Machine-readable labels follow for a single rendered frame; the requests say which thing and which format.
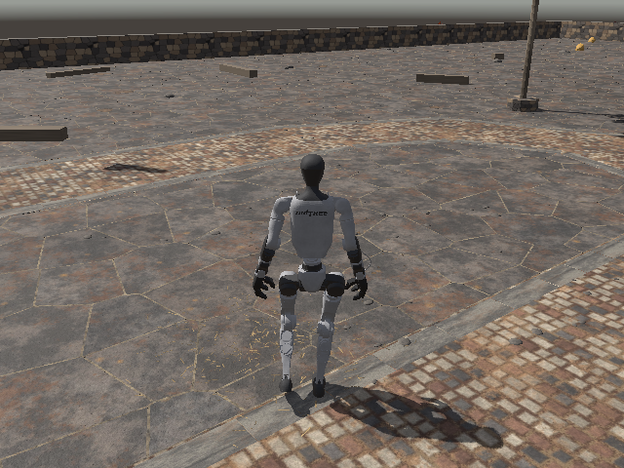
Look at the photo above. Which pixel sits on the right robot upper arm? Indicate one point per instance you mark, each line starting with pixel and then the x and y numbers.
pixel 342 206

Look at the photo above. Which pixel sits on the right robot hand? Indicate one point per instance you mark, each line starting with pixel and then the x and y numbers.
pixel 361 284

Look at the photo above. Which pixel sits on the robot right shin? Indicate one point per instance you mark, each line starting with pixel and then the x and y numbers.
pixel 324 347

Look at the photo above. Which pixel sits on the left robot upper arm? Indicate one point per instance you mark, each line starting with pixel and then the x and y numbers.
pixel 282 205

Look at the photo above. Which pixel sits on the left robot forearm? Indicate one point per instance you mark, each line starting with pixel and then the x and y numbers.
pixel 264 260

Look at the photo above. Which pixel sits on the left robot hand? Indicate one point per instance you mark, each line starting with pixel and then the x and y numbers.
pixel 258 285

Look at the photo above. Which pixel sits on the right robot thigh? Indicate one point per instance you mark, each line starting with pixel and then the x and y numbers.
pixel 335 286

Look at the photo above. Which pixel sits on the right robot forearm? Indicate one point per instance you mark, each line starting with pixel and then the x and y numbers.
pixel 357 262

